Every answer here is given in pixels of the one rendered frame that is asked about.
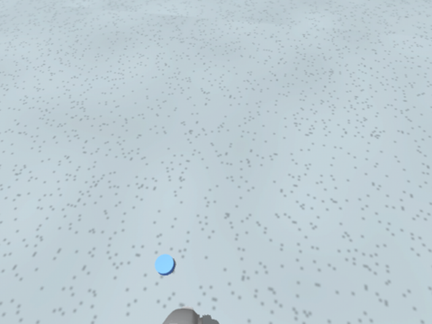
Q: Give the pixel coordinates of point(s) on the tin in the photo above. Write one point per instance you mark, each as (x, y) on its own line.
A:
(164, 264)

